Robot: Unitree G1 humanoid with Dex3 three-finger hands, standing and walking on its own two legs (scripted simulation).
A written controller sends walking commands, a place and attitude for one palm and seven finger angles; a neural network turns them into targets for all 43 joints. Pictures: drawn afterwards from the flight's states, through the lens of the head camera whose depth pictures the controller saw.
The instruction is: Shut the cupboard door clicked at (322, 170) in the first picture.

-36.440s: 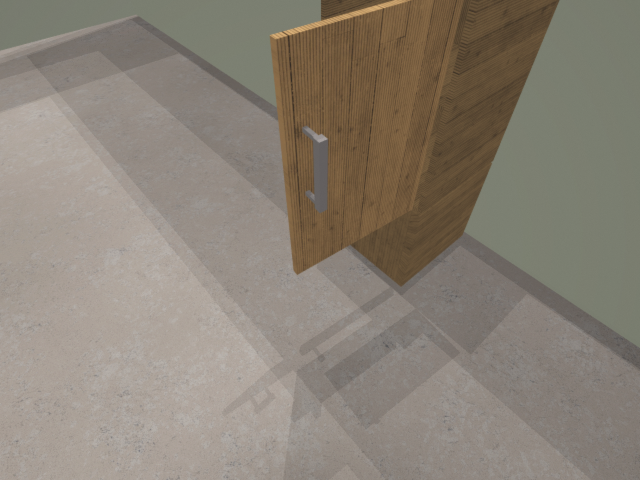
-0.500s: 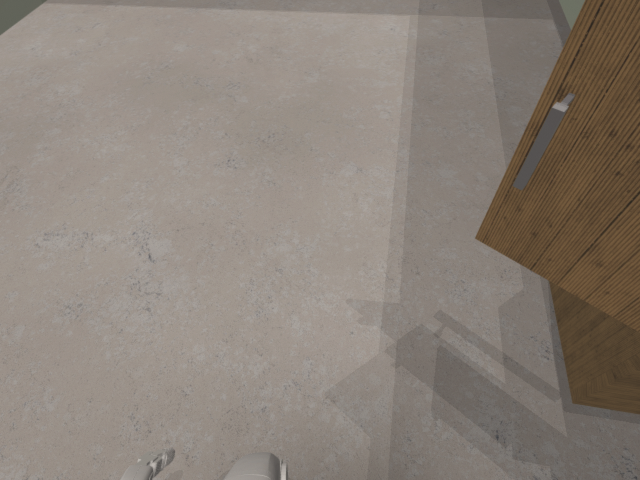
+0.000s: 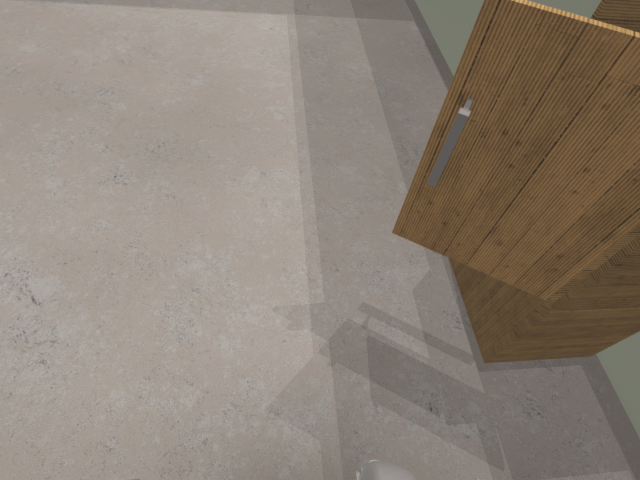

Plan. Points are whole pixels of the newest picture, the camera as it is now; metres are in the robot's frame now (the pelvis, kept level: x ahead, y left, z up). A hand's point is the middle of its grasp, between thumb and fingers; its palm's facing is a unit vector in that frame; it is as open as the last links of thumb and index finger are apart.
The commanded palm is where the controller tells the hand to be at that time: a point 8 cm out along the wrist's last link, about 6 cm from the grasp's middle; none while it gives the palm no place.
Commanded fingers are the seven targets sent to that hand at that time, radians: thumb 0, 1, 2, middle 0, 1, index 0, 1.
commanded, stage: turn to face it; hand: left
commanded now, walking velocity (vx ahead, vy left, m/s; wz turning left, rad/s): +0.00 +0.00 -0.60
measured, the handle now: (449, 144) +0.71 -0.19 -0.01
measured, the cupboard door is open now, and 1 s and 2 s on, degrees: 58 58 58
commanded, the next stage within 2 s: take the last steps up to it in 0.60 s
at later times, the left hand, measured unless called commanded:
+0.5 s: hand (238, 467) +0.15 +0.12 -0.15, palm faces -0.23 -0.95 -0.24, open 7.4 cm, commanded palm none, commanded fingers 0.00 0.90 0.90 -0.20 -0.30 -0.20 -0.30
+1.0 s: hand (239, 445) +0.18 +0.12 -0.16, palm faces -0.39 -0.90 -0.20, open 7.4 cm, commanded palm none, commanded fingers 0.00 0.90 0.90 -0.20 -0.30 -0.20 -0.30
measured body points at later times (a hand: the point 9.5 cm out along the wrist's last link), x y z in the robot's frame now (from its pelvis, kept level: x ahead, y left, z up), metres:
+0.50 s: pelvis +0.02 -0.05 +0.00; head +0.04 -0.07 +0.45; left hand +0.16 +0.17 -0.14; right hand +0.01 -0.32 -0.15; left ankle +0.04 +0.10 -0.68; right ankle -0.01 -0.14 -0.74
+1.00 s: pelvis +0.05 -0.04 +0.00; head +0.07 -0.04 +0.45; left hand +0.20 +0.17 -0.15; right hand -0.05 -0.27 -0.14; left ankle +0.07 +0.08 -0.74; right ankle +0.00 -0.18 -0.70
